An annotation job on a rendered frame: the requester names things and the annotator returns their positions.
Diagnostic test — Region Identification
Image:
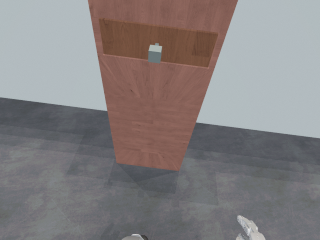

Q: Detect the right robot hand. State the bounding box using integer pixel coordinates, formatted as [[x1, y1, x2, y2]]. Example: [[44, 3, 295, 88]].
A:
[[236, 215, 266, 240]]

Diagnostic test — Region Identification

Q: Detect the handle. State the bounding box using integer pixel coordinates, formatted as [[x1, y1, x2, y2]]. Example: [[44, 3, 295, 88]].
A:
[[148, 43, 162, 64]]

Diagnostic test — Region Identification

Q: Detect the cabinet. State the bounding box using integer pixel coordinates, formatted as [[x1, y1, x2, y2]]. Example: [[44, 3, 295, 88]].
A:
[[88, 0, 238, 171]]

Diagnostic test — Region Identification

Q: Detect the drawer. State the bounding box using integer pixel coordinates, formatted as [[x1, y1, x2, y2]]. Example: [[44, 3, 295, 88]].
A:
[[98, 17, 218, 68]]

